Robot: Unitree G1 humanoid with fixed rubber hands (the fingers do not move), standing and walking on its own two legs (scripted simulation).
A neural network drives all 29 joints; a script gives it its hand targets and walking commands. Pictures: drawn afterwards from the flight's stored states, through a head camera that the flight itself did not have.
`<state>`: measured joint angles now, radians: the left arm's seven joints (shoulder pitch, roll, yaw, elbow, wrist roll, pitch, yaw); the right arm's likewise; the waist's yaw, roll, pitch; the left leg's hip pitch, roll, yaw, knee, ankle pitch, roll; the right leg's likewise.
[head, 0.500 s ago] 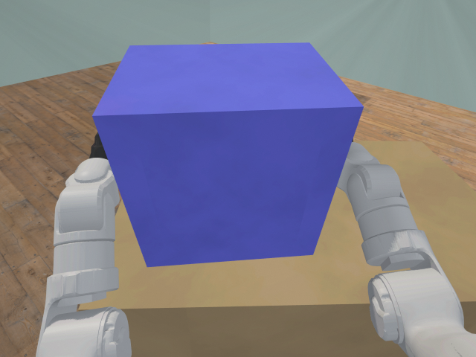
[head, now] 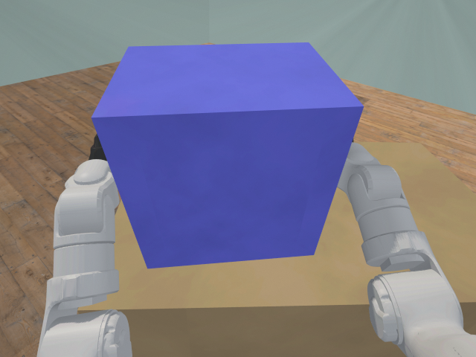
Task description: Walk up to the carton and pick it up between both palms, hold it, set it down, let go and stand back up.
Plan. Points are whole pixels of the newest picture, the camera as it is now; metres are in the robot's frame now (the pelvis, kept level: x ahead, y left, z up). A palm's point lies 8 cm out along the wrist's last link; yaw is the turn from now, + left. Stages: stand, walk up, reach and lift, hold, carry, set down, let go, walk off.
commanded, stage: hold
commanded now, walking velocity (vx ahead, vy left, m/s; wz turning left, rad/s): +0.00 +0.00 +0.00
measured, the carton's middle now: (226, 157) +0.37 +0.00 +0.22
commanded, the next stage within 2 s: none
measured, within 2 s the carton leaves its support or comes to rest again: neither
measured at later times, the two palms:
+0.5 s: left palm (106, 164) +0.36 +0.18 +0.21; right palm (339, 149) +0.37 -0.19 +0.23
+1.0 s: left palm (106, 164) +0.35 +0.18 +0.21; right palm (339, 149) +0.37 -0.19 +0.23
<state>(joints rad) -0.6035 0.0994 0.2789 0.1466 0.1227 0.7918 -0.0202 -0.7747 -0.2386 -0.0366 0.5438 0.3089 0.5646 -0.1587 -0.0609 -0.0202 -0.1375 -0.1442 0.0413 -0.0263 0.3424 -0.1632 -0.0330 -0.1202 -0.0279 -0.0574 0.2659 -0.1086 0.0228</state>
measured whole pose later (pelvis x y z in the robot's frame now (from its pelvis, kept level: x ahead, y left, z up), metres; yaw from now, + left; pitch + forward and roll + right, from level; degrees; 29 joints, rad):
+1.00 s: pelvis +0.00 +0.00 +0.00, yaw +0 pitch -2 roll -1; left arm -0.61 0.09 0.29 0.15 0.13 0.79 -0.02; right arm -0.78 -0.24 -0.05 0.56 0.30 0.56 -0.15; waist -0.05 -0.02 -0.13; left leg -0.14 0.04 -0.02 0.33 -0.16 -0.03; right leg -0.13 -0.03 -0.05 0.27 -0.11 0.02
